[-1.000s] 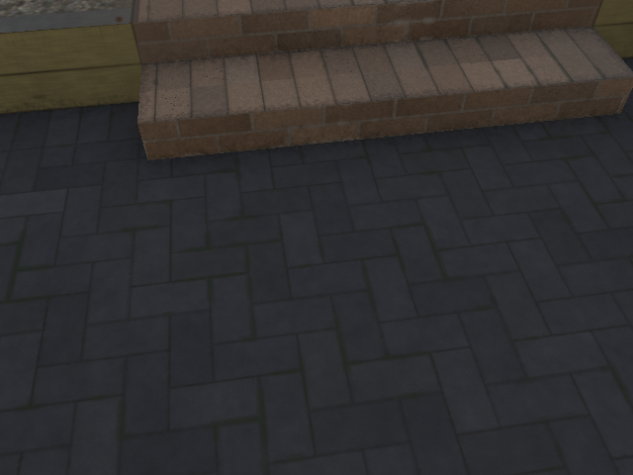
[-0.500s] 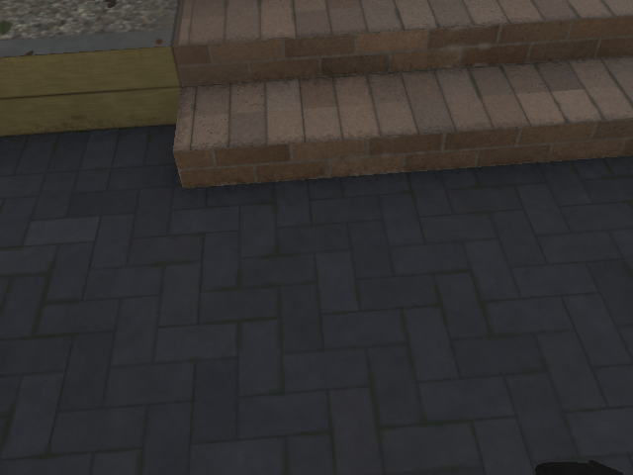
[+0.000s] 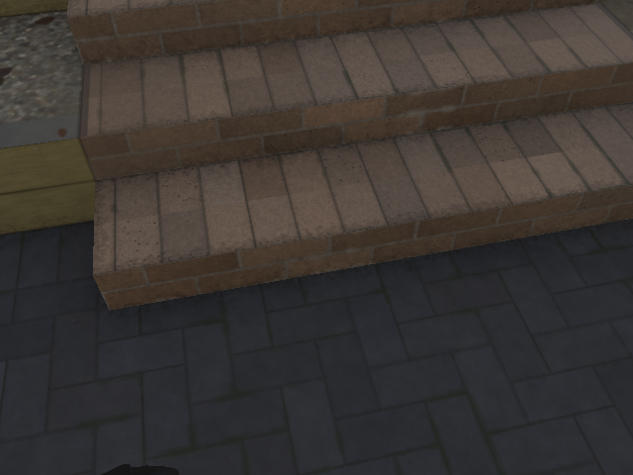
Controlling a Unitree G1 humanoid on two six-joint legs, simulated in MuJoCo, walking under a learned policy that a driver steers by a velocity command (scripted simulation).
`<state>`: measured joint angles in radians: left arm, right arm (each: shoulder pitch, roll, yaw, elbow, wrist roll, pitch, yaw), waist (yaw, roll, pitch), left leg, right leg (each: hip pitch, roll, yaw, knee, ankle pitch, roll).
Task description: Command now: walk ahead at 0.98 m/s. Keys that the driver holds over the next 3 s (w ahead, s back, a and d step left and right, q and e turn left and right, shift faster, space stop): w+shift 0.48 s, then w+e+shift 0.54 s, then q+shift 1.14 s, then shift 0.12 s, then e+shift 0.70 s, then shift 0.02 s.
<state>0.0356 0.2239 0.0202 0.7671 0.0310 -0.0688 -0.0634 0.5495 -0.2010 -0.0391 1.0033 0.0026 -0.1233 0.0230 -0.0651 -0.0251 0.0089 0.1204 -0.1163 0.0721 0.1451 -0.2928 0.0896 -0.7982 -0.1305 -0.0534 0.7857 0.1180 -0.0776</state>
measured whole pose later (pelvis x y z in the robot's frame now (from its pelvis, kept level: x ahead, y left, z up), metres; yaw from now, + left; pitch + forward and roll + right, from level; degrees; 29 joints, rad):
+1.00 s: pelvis +0.94 -0.02 -0.01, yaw -18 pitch +3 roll +0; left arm -0.11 0.16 -0.04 0.61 0.00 0.01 0.01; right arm 0.57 -0.17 0.01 1.07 -0.03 -0.10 -0.01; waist 0.01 0.00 0.01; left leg 0.22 0.02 0.35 0.17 -0.30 -0.03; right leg -1.21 -0.02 -0.18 1.65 -0.40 -0.21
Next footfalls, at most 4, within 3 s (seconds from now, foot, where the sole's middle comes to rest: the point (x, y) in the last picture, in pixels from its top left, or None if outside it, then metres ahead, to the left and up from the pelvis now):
0.14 right None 0.36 -0.08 -0.77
0.60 left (261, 349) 0.80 0.11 -0.77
1.06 right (346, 189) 1.17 -0.12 -0.63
1.52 left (355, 83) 1.43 -0.16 -0.48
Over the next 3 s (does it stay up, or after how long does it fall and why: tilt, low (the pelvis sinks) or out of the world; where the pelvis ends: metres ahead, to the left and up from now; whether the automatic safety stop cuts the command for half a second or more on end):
stays up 1.45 -0.32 0.28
